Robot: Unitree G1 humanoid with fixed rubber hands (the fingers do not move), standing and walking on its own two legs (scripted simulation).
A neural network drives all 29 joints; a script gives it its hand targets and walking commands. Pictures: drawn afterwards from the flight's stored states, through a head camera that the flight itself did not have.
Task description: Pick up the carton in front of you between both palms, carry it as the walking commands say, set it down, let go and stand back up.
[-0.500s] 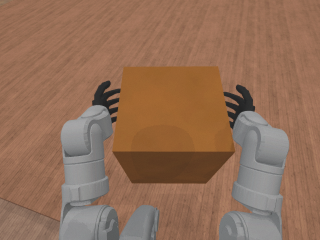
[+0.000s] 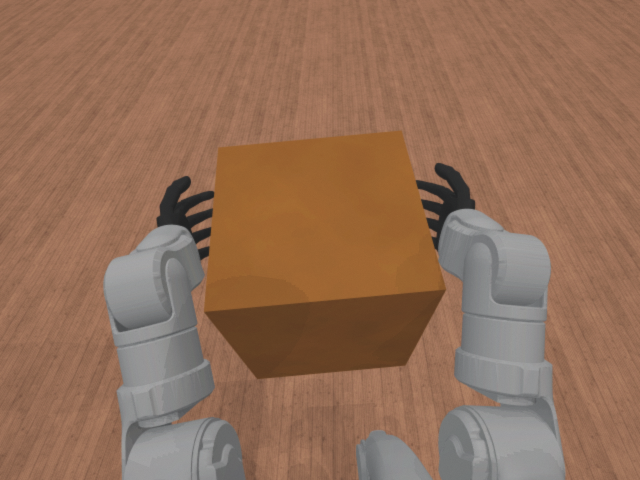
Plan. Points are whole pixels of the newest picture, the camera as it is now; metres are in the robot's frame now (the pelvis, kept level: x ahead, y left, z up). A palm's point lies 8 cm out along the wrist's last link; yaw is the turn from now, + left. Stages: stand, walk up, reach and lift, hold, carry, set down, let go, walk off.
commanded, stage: carry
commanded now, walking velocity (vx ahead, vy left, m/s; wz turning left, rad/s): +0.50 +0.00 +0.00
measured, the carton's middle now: (321, 268) +0.37 -0.02 +0.08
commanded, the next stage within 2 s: none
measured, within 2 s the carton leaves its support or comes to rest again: neither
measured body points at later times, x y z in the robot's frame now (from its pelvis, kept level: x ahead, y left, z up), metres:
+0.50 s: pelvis +0.31 -0.03 +0.02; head +0.33 -0.04 +0.47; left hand +0.65 +0.14 +0.12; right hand +0.67 -0.16 +0.12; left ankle +0.39 +0.11 -0.68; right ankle +0.26 -0.12 -0.73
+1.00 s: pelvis +0.65 +0.00 +0.02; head +0.62 +0.01 +0.47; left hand +0.90 +0.16 +0.12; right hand +0.90 -0.15 +0.12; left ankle +0.52 +0.10 -0.73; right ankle +0.79 -0.12 -0.70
